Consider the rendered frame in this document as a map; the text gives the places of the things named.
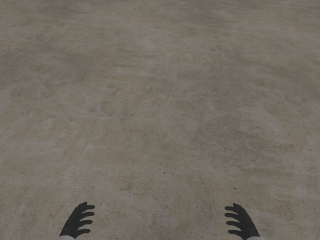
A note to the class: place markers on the robot right hand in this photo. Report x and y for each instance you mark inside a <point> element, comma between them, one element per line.
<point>245,223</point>

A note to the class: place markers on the robot left hand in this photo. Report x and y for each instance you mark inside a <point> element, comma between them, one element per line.
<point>73,223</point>

